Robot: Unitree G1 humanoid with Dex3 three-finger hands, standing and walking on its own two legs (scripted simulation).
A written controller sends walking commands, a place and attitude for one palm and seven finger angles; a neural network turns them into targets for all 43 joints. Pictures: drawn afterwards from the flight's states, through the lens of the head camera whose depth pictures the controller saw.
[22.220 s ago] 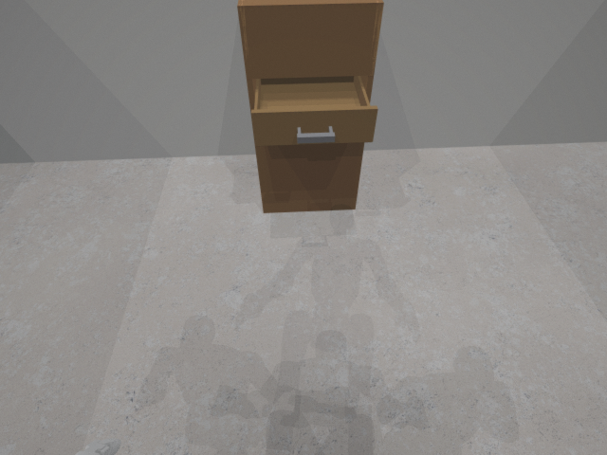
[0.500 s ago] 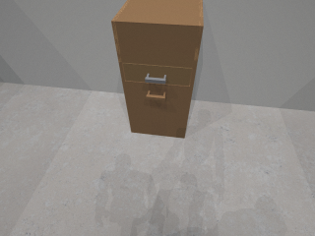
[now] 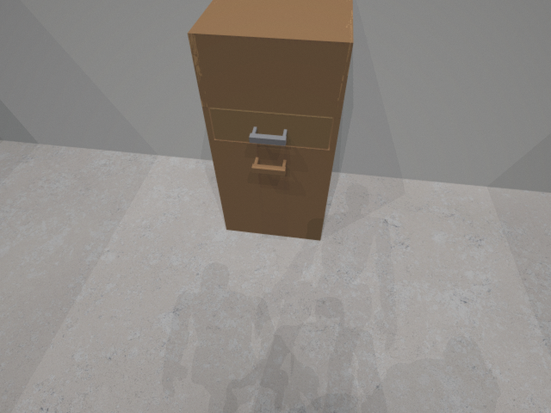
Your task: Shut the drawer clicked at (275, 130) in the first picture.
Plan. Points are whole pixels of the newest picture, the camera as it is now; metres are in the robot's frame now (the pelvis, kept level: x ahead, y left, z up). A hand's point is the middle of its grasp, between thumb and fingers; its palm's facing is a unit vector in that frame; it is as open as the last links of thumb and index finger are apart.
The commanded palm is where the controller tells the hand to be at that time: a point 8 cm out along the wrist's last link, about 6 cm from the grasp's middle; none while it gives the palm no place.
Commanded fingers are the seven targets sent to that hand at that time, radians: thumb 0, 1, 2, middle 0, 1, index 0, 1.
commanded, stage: look to check the result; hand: left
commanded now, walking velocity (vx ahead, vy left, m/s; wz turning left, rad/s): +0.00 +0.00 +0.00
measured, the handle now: (268, 135) +0.93 +0.08 -0.19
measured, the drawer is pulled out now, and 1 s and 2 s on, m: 0.00 0.00 0.00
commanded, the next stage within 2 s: stand and wait in 0.30 s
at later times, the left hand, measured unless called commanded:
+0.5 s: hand out of the picture +0.05 +0.20 -0.16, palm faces +0.02 -0.96 -0.27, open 7.4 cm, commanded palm none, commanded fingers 0.00 0.90 0.90 -0.20 -0.30 -0.20 -0.30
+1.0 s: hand out of the picture +0.07 +0.21 -0.16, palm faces +0.01 -0.95 -0.31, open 7.4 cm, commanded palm none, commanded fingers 0.00 0.90 0.90 -0.20 -0.30 -0.20 -0.30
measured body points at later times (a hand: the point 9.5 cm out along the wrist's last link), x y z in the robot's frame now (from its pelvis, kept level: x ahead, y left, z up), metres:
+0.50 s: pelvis +0.01 -0.01 +0.00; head +0.02 -0.02 +0.45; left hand +0.05 +0.25 -0.14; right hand +0.03 -0.26 -0.16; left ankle +0.00 +0.11 -0.75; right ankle +0.00 -0.10 -0.75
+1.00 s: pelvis +0.01 -0.02 +0.00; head +0.03 -0.03 +0.45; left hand +0.07 +0.26 -0.13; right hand +0.05 -0.29 -0.15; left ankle +0.00 +0.11 -0.75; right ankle +0.00 -0.10 -0.75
